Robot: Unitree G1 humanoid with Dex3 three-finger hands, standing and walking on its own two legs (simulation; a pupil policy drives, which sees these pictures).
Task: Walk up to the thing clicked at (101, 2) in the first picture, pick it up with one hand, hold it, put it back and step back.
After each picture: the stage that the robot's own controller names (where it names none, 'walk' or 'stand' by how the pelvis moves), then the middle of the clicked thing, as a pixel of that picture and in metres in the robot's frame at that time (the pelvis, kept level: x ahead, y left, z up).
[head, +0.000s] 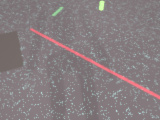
stand; (101, 5) +2.07 -0.31 -0.72
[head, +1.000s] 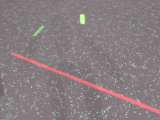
walk; (82, 19) +1.95 +0.08 -0.70
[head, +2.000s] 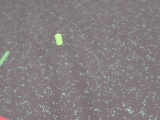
walk; (58, 39) +1.28 +0.31 -0.71
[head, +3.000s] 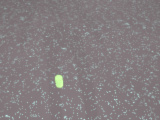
walk; (59, 81) +0.77 +0.22 -0.70
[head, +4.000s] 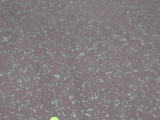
walk; out of the picture +0.41 +0.17 -0.71
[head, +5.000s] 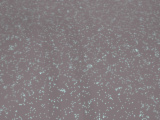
stand; out of the picture +0.24 +0.17 -0.71
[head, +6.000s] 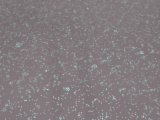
stand; out of the picture +0.27 +0.15 -0.72
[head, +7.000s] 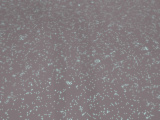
stand; out of the picture +0.29 +0.15 -0.71
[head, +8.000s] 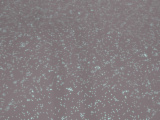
stand; out of the picture +0.28 +0.13 -0.72
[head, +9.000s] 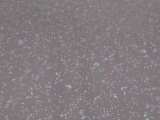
stand; out of the picture +0.28 +0.14 -0.72
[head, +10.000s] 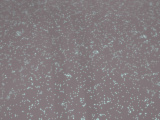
stand; out of the picture +0.30 +0.17 -0.71
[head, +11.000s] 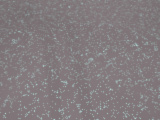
stand; out of the picture +0.32 +0.15 -0.72
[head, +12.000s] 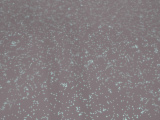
stand; out of the picture +0.30 +0.16 -0.73
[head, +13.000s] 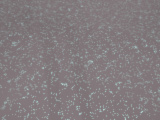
stand; out of the picture +0.32 +0.16 -0.73
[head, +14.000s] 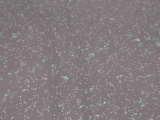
go down; out of the picture +0.32 +0.15 -0.72
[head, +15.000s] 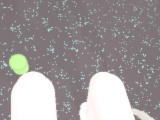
go down; (19, 65) +0.39 +0.22 -0.29
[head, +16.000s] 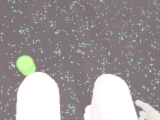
close in; (26, 66) +0.39 +0.22 -0.29
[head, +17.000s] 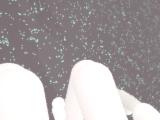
close in; out of the picture +0.37 +0.26 -0.21
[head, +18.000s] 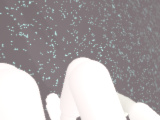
close; out of the picture +0.37 +0.26 -0.21
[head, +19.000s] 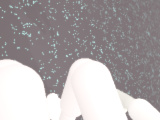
lift; out of the picture +0.32 +0.25 -0.22
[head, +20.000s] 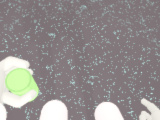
lift; (23, 86) +0.30 +0.19 +0.00
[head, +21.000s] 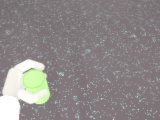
hold; (37, 87) +0.31 +0.16 +0.02
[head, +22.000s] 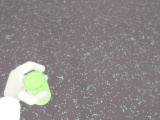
hold; (38, 89) +0.31 +0.16 +0.02
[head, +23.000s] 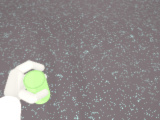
crouch; (38, 87) +0.31 +0.16 +0.01
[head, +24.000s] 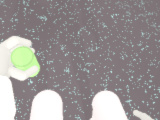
crouch; (26, 63) +0.39 +0.19 -0.06
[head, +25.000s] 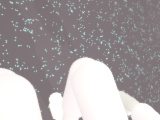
lower; out of the picture +0.39 +0.29 -0.21
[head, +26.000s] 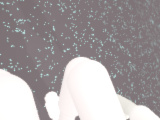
lower; out of the picture +0.40 +0.28 -0.21
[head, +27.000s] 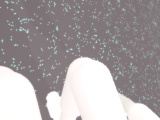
lower; out of the picture +0.38 +0.28 -0.22
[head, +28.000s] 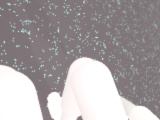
lower; out of the picture +0.37 +0.27 -0.22
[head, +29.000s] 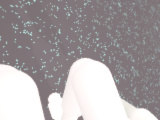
loosen; out of the picture +0.37 +0.26 -0.22
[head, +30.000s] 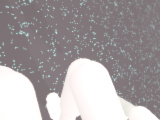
withdraw; out of the picture +0.35 +0.25 -0.23
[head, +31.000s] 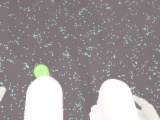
walk; (42, 73) +0.38 +0.19 -0.35
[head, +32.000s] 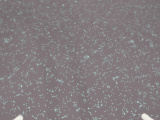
stand; out of the picture +0.29 +0.14 -0.66
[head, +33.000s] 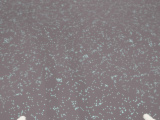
stand; out of the picture +0.31 +0.15 -0.67
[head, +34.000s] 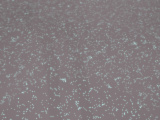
stand; out of the picture +0.31 +0.14 -0.70
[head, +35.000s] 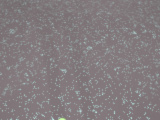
walk; out of the picture +0.34 +0.14 -0.71
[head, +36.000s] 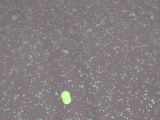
walk; (66, 97) +0.51 +0.15 -0.69
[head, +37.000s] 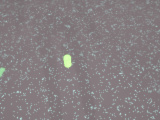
walk; (67, 61) +0.84 +0.13 -0.69
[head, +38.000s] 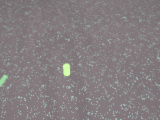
stand; (66, 69) +0.93 +0.13 -0.72
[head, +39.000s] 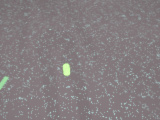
stand; (66, 69) +0.93 +0.15 -0.73
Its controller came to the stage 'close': yes
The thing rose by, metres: 0.72
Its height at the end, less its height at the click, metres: +0.00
